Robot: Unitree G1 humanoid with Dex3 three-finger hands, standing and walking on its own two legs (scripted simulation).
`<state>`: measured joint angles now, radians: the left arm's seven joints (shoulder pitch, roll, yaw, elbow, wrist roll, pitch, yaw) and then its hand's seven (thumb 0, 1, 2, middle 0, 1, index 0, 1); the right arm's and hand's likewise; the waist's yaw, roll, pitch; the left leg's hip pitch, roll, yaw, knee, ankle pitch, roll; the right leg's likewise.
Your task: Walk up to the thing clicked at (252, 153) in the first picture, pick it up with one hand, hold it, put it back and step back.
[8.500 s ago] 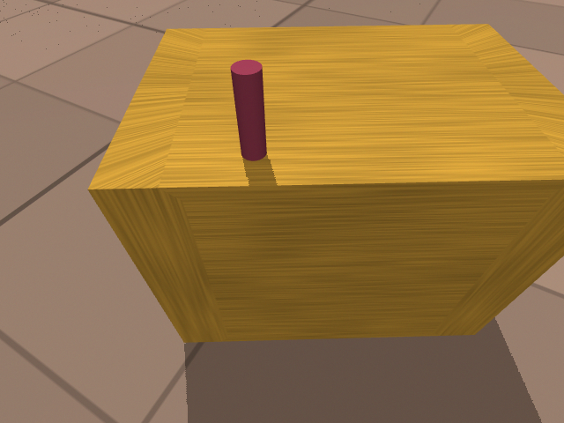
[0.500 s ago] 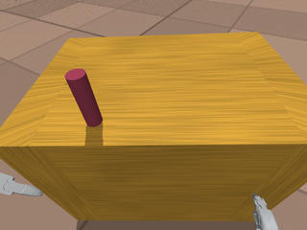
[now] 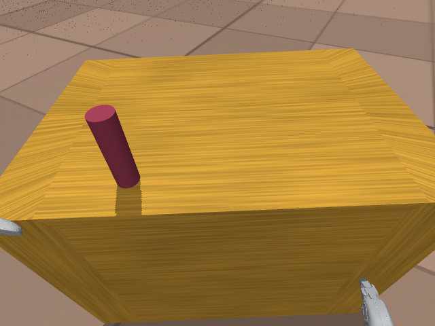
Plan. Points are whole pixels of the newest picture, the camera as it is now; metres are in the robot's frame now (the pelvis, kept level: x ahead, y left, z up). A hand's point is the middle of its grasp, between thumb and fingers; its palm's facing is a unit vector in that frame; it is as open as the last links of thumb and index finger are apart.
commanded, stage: go down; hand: left
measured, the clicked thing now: (116, 150) +0.42 +0.22 +0.12
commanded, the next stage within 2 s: none
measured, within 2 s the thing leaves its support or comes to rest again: neither
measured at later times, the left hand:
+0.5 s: hand out of the picture +0.28 +0.37 +0.21, palm faces +0.28 -0.95 -0.14, open 17.7 cm
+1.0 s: hand out of the picture +0.30 +0.40 +0.21, palm faces +0.26 -0.96 -0.09, open 17.7 cm
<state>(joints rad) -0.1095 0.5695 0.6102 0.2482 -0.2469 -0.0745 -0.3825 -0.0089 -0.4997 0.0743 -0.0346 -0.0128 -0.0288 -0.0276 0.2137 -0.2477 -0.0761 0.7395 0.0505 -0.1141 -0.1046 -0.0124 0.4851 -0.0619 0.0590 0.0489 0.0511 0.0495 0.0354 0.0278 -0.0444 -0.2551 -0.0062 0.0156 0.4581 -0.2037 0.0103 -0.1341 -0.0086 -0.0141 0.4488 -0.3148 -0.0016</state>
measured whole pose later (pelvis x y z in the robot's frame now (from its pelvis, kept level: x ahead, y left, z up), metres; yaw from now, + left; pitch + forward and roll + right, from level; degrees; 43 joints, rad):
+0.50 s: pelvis -0.01 +0.00 +0.00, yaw +1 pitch +2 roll +0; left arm -0.33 0.69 0.64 0.54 -0.24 0.01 -0.50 -0.01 -0.58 0.06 -0.05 -0.02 -0.04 -0.03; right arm 0.19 -0.24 -0.04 0.81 0.03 -0.18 -0.17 -0.01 0.49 -0.06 0.06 0.05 0.05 0.05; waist 0.03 0.02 -0.06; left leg -0.31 -0.01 0.01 0.45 -0.18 0.01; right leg -0.18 -0.01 -0.02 0.44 -0.29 0.00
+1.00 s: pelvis +0.00 +0.00 +0.00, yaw +0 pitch +4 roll +0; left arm -0.40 0.79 0.67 0.70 -0.24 0.06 -0.58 -0.01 -0.61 0.05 -0.05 -0.03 -0.05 -0.04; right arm 0.19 -0.25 -0.01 0.82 0.03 -0.22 -0.21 -0.01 0.49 -0.06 0.06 0.05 0.05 0.05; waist 0.02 0.01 -0.09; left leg -0.33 -0.01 0.01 0.45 -0.18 0.02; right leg -0.19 -0.01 -0.02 0.42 -0.29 0.00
